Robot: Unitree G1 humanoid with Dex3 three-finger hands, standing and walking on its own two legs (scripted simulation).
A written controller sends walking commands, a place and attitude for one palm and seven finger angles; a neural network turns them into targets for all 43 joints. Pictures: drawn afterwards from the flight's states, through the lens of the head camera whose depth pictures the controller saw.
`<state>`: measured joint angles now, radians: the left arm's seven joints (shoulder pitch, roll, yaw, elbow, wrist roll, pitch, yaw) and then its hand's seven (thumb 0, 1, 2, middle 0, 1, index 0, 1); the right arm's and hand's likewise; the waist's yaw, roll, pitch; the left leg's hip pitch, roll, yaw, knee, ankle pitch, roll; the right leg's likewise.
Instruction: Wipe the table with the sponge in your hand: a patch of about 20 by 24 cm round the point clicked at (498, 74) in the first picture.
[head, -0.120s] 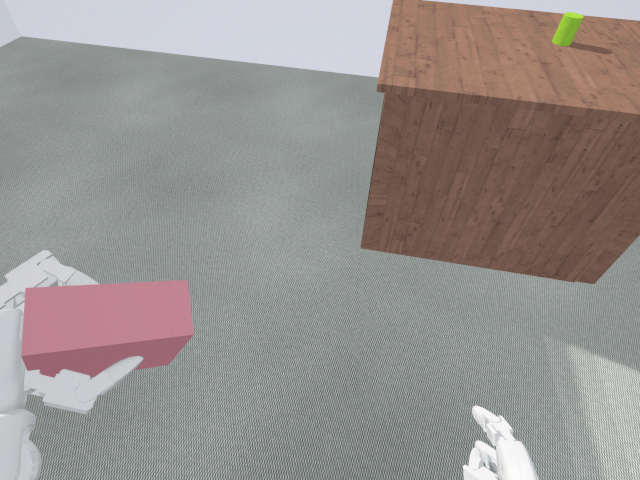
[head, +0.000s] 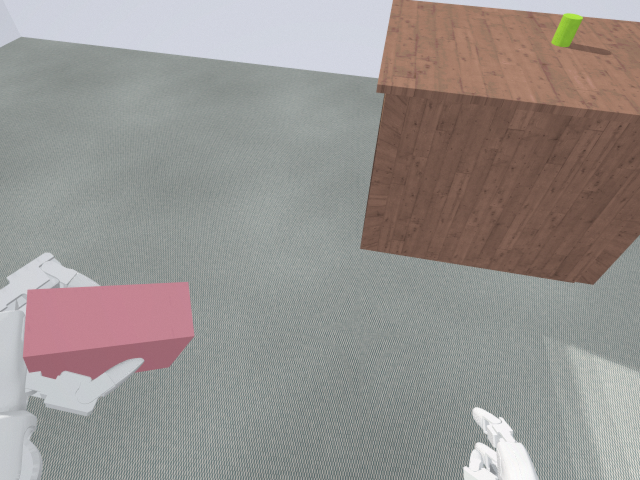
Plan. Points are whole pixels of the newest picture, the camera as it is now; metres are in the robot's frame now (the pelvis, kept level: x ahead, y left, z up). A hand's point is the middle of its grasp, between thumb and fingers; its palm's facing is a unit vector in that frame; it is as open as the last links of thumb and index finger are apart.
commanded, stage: stand and wait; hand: left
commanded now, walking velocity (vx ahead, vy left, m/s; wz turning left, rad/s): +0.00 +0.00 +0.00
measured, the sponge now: (134, 333) +0.22 +0.20 +0.13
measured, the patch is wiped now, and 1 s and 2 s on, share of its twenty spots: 0.00 0.00 0.00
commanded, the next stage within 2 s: look at it before walking up in 0.14 s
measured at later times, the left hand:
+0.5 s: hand (78, 339) +0.21 +0.24 +0.15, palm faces +0.40 -0.83 -0.38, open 9.4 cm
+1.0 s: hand (223, 276) +0.28 +0.13 +0.15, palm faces +0.19 -0.89 -0.42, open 9.4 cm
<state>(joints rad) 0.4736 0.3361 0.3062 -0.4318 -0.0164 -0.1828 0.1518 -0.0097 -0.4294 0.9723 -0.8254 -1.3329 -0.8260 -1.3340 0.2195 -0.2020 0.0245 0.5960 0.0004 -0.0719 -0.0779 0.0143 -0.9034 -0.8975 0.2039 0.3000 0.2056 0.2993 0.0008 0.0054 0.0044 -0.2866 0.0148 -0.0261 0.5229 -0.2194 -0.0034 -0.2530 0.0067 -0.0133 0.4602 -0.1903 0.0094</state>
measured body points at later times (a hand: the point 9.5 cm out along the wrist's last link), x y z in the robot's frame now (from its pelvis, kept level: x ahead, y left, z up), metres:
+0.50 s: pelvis -0.01 +0.00 +0.00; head -0.01 +0.00 +0.45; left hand +0.18 +0.28 +0.17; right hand +0.15 -0.23 -0.08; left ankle +0.04 +0.12 -0.74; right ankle +0.04 -0.13 -0.74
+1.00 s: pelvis +0.02 -0.05 +0.00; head +0.03 -0.07 +0.44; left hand +0.27 +0.17 +0.18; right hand +0.12 -0.32 -0.11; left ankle +0.04 +0.10 -0.64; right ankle +0.02 -0.12 -0.74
